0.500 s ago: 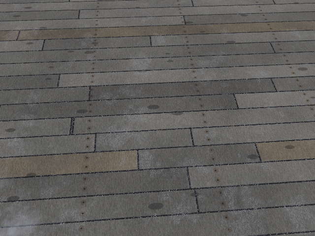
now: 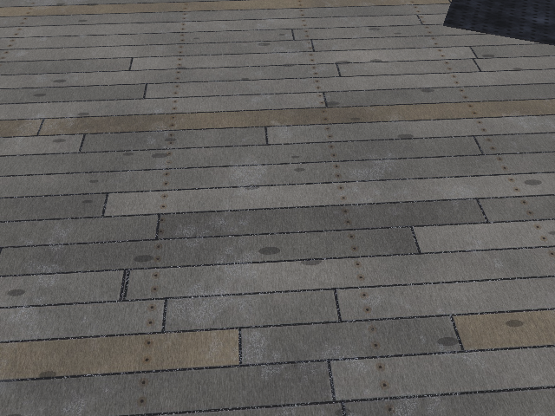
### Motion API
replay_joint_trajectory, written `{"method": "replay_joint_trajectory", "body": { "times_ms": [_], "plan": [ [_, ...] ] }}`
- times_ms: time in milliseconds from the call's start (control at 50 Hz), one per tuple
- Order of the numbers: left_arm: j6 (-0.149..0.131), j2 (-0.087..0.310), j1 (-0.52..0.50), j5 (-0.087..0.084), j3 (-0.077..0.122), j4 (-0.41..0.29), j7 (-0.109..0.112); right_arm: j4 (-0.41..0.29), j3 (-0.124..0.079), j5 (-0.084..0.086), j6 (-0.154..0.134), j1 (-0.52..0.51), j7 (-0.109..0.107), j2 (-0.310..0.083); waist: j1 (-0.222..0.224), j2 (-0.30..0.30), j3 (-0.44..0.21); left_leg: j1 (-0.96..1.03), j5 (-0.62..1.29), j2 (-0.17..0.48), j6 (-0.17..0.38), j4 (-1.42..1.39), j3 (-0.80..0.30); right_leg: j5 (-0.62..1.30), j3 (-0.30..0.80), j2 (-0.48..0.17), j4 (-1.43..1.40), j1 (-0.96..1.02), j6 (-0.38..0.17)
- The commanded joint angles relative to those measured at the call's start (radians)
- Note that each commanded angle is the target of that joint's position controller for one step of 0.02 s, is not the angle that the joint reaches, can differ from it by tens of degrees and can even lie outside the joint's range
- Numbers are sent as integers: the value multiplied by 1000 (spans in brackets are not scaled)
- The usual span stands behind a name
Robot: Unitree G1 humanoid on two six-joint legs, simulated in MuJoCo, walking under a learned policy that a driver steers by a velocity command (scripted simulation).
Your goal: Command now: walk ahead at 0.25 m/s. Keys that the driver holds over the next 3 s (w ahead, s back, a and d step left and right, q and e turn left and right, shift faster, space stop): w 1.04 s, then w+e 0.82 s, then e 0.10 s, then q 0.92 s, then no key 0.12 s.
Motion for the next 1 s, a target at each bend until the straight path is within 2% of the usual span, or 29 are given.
{"method": "replay_joint_trajectory", "body": {
  "times_ms": [20, 40, 80, 120, 160, 180, 200, 220, 240, 260, 280, 320, 380, 460, 520, 560, 600, 620, 640, 660, 680, 700, 720, 740, 760, 820, 860, 900, 1000],
  "plan": [
    [-7, 155, 141, 3, 42, 1, 0, -76, -8, -13, -24, -53, 15, -25, 46, -147, 188, -265, -87, 7, 11, 114, 6, -477, 405, -275, -311, -2, -170],
    [-11, 161, 138, 6, 49, 0, 1, -90, -12, -21, -34, -73, 20, -37, 47, -144, 191, -292, -33, 30, 14, 172, 4, -425, 445, -321, -334, 15, -193],
    [-23, 166, 119, 10, 56, -10, -3, -114, -25, -13, -51, -79, 29, -68, 30, -115, 158, -295, -62, 55, 19, 209, -23, -334, 428, -330, -332, 34, -196],
    [-31, 157, 63, 1, 57, -24, -7, -113, -28, -2, -65, -41, 35, -55, -15, -105, 157, -164, -27, 45, 22, 90, 1, -244, 321, -277, -293, -32, -161],
    [-35, 152, 4, -5, 60, -44, -11, -55, -37, 6, -71, 117, 30, -44, -85, -62, 132, 148, 55, -13, 19, -52, 41, -165, 192, -184, -172, -213, -117],
    [-45, 121, -27, -1, 51, -63, -14, -24, -52, -1, -75, 232, 21, -84, -132, 29, 105, 320, -3, 68, 33, -130, -87, -108, 108, -124, -8, -344, -86],
    [-57, 47, -56, -9, 31, -110, -26, -7, -79, -7, -77, 350, 9, -188, -165, 289, 66, 443, -267, 307, 110, -330, -492, -132, -57, 15, 334, -529, -31],
    [-58, 120, -90, 23, 49, -137, -32, 9, -81, -7, -65, 372, 7, -196, -145, 244, 109, 391, -260, 420, 176, -370, -662, -223, -32, 8, 541, -625, -44],
    [-59, 124, -115, 33, 53, -141, -41, -23, -67, -12, -63, 270, 7, -155, -86, 96, 156, 311, -211, 400, 174, -351, -590, -147, 23, -54, 626, -638, -60],
    [-64, 97, -107, 23, 48, -135, -49, -48, -61, -10, -69, 199, 10, -138, -52, 42, 159, 259, -119, 358, 153, -359, -502, -59, 38, -79, 633, -610, -61],
    [-67, 88, -109, 19, 48, -133, -56, -62, -57, -9, -75, 163, 10, -132, -31, 23, 146, 243, -42, 327, 139, -375, -436, 0, 35, -94, 614, -584, -54],
    [-56, 91, -109, 23, 52, -133, -66, -59, -44, -3, -89, 154, 4, -104, -11, 47, 126, 231, 143, 277, 119, -391, -323, 73, 11, -100, 573, -550, -27],
    [-39, 81, -181, 20, 50, -162, -67, -27, -31, 3, -98, 223, 0, -89, -11, 63, 114, 272, 497, 232, 104, -351, -191, 127, -40, -78, 519, -577, -4],
    [-36, 57, -376, 8, 29, -243, -69, -21, -22, 1, -100, 232, 1, -90, -39, 90, 149, 196, 628, 190, 94, -359, -106, 232, -101, -42, 260, -480, 0],
    [-36, 79, -417, 3, 27, -273, -62, -10, -26, 1, -103, 240, -1, -116, -37, 108, 146, 215, 756, 219, 92, -340, -95, 254, -123, -17, 146, -372, -36],
    [-42, 112, -347, 4, 40, -263, -50, -11, -30, 0, -106, 210, -2, -137, 10, 105, 98, 266, 1008, 234, 78, -230, -73, 220, -124, 17, 120, -266, -78],
    [-56, 152, -103, 6, 65, -185, -35, -14, -38, 1, -98, 176, -4, -161, 117, 86, -29, 271, 1112, 215, 55, 60, -41, 216, -124, 59, 47, -18, -120],
    [-63, 195, 43, 23, 84, -143, -26, -24, -36, 6, -95, 170, -1, -153, 171, 65, -104, 121, 902, 184, 46, 281, -29, 179, -37, -24, 26, 204, -149],
    [-64, 293, 158, 48, 108, -134, -21, -55, -19, 22, -91, 224, 8, -65, 159, -102, -236, -137, 344, 75, 21, 660, 20, 23, 346, -318, -5, 443, -230],
    [-51, 298, 114, 24, 110, -137, -35, -53, -33, 34, -86, 275, 16, -73, 114, -180, -295, -346, -150, -57, 18, 907, -75, -56, 758, -450, -190, 486, -337],
    [-49, 247, -21, -2, 97, -157, -39, -81, -46, 13, -79, 163, 13, -121, 66, -68, -124, -427, -46, 33, 33, 916, -123, -188, 624, -399, -230, 335, -292],
    [-56, 176, -103, -8, 77, -173, -43, -106, -47, 3, -84, 80, 19, -122, 51, -21, -10, -421, 37, 69, 34, 854, -113, -142, 491, -360, -270, 175, -259],
    [-66, 138, -129, -1, 65, -169, -43, -107, -48, 0, -83, 61, 21, -102, 14, 11, 42, -371, 75, 101, 33, 788, -114, -31, 395, -315, -297, 68, -225],
    [-74, 108, -111, -1, 53, -151, -38, -107, -49, -16, -72, 66, 25, -86, -13, 17, 57, -315, 85, 118, 25, 738, -114, 71, 316, -272, -307, -3, -197],
    [-81, 105, -90, 1, 50, -135, -33, -100, -45, -23, -58, 99, 31, -58, -34, -19, 48, -271, 80, 127, 12, 698, -109, 111, 275, -263, -317, -45, -195],
    [-100, 133, -20, 1, 50, -111, -28, -127, -48, -23, -35, 32, 40, -58, -44, -29, 77, -316, 129, 141, -14, 609, -79, 223, 183, -225, -344, -56, -191],
    [-100, 150, 21, 0, 50, -106, -29, -165, -50, -24, -28, -69, 45, -72, -27, -33, 99, -393, 204, 156, -32, 523, -58, 250, 149, -213, -368, -25, -187],
    [-98, 144, 66, -3, 45, -102, -30, -197, -49, -18, -27, -165, 49, -78, 0, -29, 108, -443, 279, 154, -46, 422, -37, 324, 119, -192, -370, 29, -167],
    [-99, 149, 158, -2, 39, -82, -25, -255, -35, -4, -34, -338, 53, -66, 52, -58, 113, -414, 376, 114, -48, 174, 14, 462, 62, -186, -345, 132, -152]
  ]
}}
Next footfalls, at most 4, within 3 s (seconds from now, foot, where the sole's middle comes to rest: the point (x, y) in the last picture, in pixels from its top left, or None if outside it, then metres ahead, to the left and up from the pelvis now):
0.62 right None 0.44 -0.05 -0.78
1.18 left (238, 343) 0.75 0.13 -0.78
1.72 right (319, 272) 0.98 -0.09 -0.78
2.24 left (309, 209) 1.24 -0.07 -0.78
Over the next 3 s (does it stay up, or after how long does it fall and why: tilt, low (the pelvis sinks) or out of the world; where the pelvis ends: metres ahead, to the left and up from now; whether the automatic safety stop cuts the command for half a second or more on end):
stays up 1.09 -0.13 0.01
